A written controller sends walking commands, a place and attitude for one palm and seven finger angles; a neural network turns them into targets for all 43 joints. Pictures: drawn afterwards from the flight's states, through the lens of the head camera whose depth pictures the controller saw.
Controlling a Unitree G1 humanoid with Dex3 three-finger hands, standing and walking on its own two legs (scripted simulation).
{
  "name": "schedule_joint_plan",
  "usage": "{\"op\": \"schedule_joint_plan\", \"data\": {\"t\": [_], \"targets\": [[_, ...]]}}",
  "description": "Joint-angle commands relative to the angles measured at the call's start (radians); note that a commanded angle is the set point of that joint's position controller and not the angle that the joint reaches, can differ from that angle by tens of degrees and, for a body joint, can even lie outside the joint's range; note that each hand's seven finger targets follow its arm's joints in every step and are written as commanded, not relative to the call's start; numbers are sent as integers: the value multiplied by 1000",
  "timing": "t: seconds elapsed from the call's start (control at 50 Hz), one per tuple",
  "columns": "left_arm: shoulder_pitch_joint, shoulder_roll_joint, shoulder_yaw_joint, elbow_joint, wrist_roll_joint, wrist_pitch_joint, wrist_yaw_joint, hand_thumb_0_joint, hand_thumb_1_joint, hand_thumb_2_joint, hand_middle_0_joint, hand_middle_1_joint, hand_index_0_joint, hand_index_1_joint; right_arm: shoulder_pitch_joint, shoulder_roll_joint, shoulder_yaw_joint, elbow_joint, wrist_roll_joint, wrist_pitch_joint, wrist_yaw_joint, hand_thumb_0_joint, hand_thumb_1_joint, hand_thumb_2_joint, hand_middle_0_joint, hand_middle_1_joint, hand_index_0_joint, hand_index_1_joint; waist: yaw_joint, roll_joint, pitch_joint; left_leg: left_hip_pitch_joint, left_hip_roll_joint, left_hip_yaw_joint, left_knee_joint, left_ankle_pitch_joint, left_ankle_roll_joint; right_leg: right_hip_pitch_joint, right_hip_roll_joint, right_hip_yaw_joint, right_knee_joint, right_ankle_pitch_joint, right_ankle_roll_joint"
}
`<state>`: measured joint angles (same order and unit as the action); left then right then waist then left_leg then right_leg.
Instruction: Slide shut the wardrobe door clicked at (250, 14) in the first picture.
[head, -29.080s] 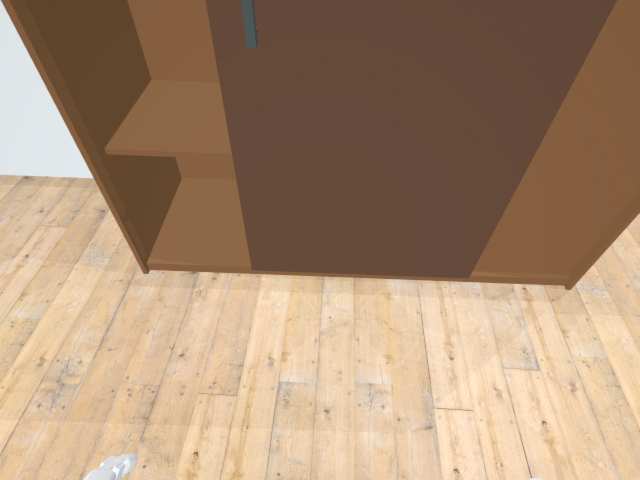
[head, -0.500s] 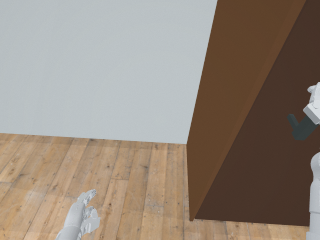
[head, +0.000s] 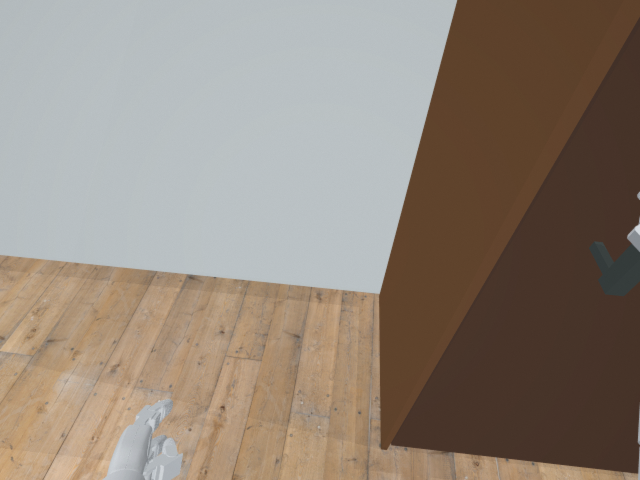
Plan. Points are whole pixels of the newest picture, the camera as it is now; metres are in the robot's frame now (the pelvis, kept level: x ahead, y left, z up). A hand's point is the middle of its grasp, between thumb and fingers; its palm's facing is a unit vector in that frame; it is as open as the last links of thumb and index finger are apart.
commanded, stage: stop walking and hold the door there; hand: right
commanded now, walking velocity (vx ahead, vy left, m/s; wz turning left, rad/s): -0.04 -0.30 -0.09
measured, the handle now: out of the picture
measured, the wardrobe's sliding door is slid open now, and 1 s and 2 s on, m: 0.00 0.00 0.00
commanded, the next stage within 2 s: loosen the grip on the handle in 1.26 s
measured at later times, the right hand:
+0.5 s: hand out of the picture +0.32 -0.27 +0.23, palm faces +0.40 +0.91 -0.15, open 6.0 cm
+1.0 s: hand out of the picture +0.32 -0.27 +0.23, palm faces +0.44 +0.89 -0.14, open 5.9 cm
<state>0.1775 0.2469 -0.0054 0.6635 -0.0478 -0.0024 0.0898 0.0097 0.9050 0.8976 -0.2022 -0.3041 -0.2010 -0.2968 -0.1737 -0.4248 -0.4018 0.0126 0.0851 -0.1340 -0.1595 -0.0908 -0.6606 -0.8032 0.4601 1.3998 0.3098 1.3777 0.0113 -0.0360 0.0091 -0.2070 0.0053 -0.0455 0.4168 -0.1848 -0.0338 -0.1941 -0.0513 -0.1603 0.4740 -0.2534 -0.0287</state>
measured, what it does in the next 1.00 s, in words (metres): steps on the spot: left foot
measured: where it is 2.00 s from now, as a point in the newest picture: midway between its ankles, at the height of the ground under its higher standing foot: outside the picture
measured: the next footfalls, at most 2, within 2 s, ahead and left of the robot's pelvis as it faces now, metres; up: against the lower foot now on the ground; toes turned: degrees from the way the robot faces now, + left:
left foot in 0.48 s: +0.04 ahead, +0.07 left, +0.00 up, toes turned -1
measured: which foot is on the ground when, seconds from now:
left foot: down 0.00-0.24, up 0.26-0.46, down 0.48-1.00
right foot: down 0.00-1.00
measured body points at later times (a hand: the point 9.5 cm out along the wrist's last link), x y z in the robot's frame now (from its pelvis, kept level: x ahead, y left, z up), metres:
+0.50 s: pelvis -0.03 -0.05 -0.01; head -0.02 -0.04 +0.44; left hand +0.14 +0.15 -0.11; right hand +0.29 -0.32 +0.24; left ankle +0.01 +0.07 -0.74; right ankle +0.00 -0.09 -0.74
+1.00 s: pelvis -0.02 -0.03 +0.00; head -0.02 -0.02 +0.45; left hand +0.16 +0.22 -0.09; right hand +0.29 -0.32 +0.24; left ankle +0.01 +0.07 -0.74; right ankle +0.00 -0.09 -0.74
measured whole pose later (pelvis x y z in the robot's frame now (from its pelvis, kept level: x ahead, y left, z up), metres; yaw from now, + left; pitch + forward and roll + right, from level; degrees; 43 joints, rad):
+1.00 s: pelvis -0.02 -0.03 +0.00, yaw +1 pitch -2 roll +1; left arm 0.15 0.26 -0.02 0.66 -0.03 -0.01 0.10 0.01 0.91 0.90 -0.20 -0.30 -0.20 -0.30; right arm -0.25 -0.38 -0.32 0.03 0.09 -0.11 -0.15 -0.09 -0.69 -0.84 0.46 1.40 0.29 1.37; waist -0.01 -0.03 0.02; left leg -0.19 -0.03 0.06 0.41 -0.19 0.03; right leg -0.19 -0.01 -0.19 0.43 -0.21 -0.07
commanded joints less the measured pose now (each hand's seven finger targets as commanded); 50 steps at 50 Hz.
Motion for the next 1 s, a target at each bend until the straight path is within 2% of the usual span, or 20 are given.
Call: {"op": "schedule_joint_plan", "data": {"t": [0.0, 0.08, 0.12, 0.16, 0.18, 0.22, 0.24, 0.26, 0.3, 0.34, 0.38, 0.44, 0.48, 0.5, 0.54, 0.62, 0.7, 0.8, 0.88, 0.98], "targets": [[-128, 130, 54, -152, 0, -32, 3, 0, 900, 900, -200, -300, -200, -300, -248, -292, -80, -150, -28, -54, 7, 0, -900, -900, 450, 1400, 450, 1400, -11, 62, -171, 20, 170, -168, -85, 179, 71, 16, -32, 123, 10, 29, -5], [-129, 120, 54, -160, -2, -21, -2, 0, 900, 900, -200, -300, -200, -300, -271, -293, -78, -149, -31, -49, 12, 0, -900, -900, 450, 1400, 450, 1400, -14, 152, -190, 54, 248, -193, -61, 219, 88, -25, -12, 126, 15, -12, 0], [-139, 119, 52, -162, -2, -14, -2, 0, 900, 900, -200, -300, -200, -300, -300, -286, -63, -168, -31, -48, 16, 0, -900, -900, 450, 1400, 450, 1400, -13, 134, -197, 45, 247, -171, -28, 210, 81, -9, -22, 129, -20, 1, -4], [-152, 114, 50, -173, -4, -16, -3, 0, 900, 900, -200, -300, -200, -300, -326, -229, -8, -212, -31, -55, 21, 0, -900, -900, 450, 1400, 450, 1400, -9, 93, -205, 8, 201, -101, 43, 181, 62, 38, -51, 145, -67, 52, -19], [-157, 117, 49, -176, -6, -16, -4, 0, 900, 900, -200, -300, -200, -300, -324, -210, 8, -219, -30, -60, 22, 0, -900, -900, 450, 1400, 450, 1400, -10, 37, -210, -25, 160, -51, 101, 148, 47, 63, -82, 178, -83, 90, -35], [-179, 115, 43, -193, -13, -13, -8, 0, 900, 900, -200, -300, -200, -300, -334, -165, 51, -261, -28, -71, 28, 0, -900, -900, 450, 1400, 450, 1400, -18, -120, -207, -98, 80, 64, 257, -51, 17, 80, -167, 267, -118, 162, -75], [-165, 106, 40, -190, -7, -19, -8, 0, 900, 900, -200, -300, -200, -300, -351, -161, 52, -267, -33, -79, 27, 0, -900, -900, 450, 1400, 450, 1400, -16, -151, -206, -148, 56, 84, 331, -180, 15, 103, -201, 299, -156, 183, -88], [-145, 104, 40, -177, -2, -28, -9, 0, 900, 900, -200, -300, -200, -300, -373, -160, 53, -268, -37, -84, 25, 0, -900, -900, 450, 1400, 450, 1400, -14, -159, -206, -194, 47, 83, 385, -250, 18, 139, -225, 320, -185, 177, -93], [-129, 81, 26, -161, 2, -44, -6, 0, 900, 900, -200, -300, -200, -300, -432, -121, 97, -312, -22, -82, 24, 0, -900, -900, 450, 1400, 450, 1400, -9, -64, -221, -235, 57, 62, 375, -258, 23, 223, -249, 344, -177, 252, -93], [-108, 98, 28, -140, 15, -59, -5, 0, 900, 900, -200, -300, -200, -300, -406, -163, 58, -269, -31, -71, 14, 0, -900, -900, 450, 1400, 450, 1400, -9, -37, -217, -210, 54, 68, 287, -209, 26, 264, -232, 301, -152, 413, -58], [-123, 92, 15, -143, 20, -69, -8, 0, 900, 900, -200, -300, -200, -300, -420, -133, 92, -302, -29, -65, 19, 0, -900, -900, 450, 1400, 450, 1400, -9, -56, -226, -152, 41, 83, 171, -164, 31, 296, -205, 245, -140, 489, -20], [-144, 94, -1, -147, 27, -72, -7, 0, 900, 900, -200, -300, -200, -300, -438, -141, 92, -306, -28, -61, 23, 0, -900, -900, 450, 1400, 450, 1400, -13, -76, -219, -19, 41, 42, 3, -15, 53, 228, -177, 218, -111, 439, 11], [-151, 93, -4, -150, 32, -72, 0, 0, 900, 900, -200, -300, -200, -300, -445, -165, 69, -298, -24, -56, 22, 0, -900, -900, 450, 1400, 450, 1400, -10, -36, -237, 41, 62, -22, -7, 144, 70, 187, -145, 225, -113, 370, 46], [-163, 92, 0, -148, 31, -66, 5, 0, 900, 900, -200, -300, -200, -300, -437, -183, 42, -277, -21, -51, 22, 0, -900, -900, 450, 1400, 450, 1400, -11, 8, -230, 51, 71, -46, -19, 120, 66, 148, -132, 219, -127, 254, 38], [-149, 90, 3, -152, 29, -63, 5, 0, 900, 900, -200, -300, -200, -300, -441, -124, 87, -259, -15, -47, 26, 0, -900, -900, 450, 1400, 450, 1400, -16, 46, -210, 24, 64, -49, -29, 49, 68, 141, -133, 230, -159, 122, 29], [-153, 93, 0, -150, 29, -59, 13, 0, 900, 900, -200, -300, -200, -300, -441, -146, 75, -246, -21, -54, 18, 0, -900, -900, 450, 1400, 450, 1400, -23, -73, -211, -18, 50, -17, 2, -33, 58, 153, -173, 270, -237, 0, 11], [-155, 95, 2, -149, 28, -54, 22, 0, 900, 900, -200, -300, -200, -300, -432, -175, 48, -218, -22, -58, 11, 0, -900, -900, 450, 1400, 450, 1400, -24, -35, -206, -3, 59, -21, -18, -11, 59, 130, -163, 266, -222, 14, 0], [-146, 105, 12, -146, 21, -53, 21, 0, 900, 900, -200, -300, -200, -300, -410, -181, 44, -208, -18, -63, 16, 0, -900, -900, 450, 1400, 450, 1400, -16, -14, -224, 10, 82, -68, -61, 97, 69, 139, -120, 220, -135, 152, 4], [-140, 113, 18, -153, 16, -57, 17, 0, 900, 900, -200, -300, -200, -300, -414, -196, 36, -237, -22, -68, 17, 0, -900, -900, 450, 1400, 450, 1400, -15, -48, -263, 20, 86, -64, -45, 173, 71, 173, -117, 206, -103, 254, 3], [-141, 111, 15, -160, 12, -51, 15, 0, 900, 900, -200, -300, -200, -300, -393, -180, 50, -233, -16, -61, 19, 0, -900, -900, 450, 1400, 450, 1400, -16, -35, -251, 24, 86, -65, -55, 170, 65, 158, -118, 210, -103, 240, -6]]}}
